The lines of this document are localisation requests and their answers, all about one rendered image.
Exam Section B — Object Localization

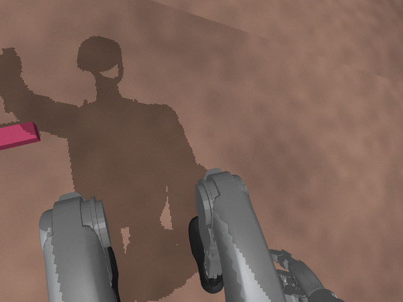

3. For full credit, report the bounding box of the right robot arm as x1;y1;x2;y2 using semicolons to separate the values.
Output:
308;289;344;302

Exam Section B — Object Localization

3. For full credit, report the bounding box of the small box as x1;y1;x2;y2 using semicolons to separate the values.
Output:
0;121;41;150

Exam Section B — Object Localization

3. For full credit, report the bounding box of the right robot hand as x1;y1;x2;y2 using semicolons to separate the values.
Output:
269;249;325;302

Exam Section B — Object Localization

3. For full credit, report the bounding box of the left robot foot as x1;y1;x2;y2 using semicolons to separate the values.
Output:
108;247;121;302

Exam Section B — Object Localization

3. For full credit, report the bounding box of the right robot foot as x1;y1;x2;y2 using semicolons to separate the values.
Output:
188;216;224;294

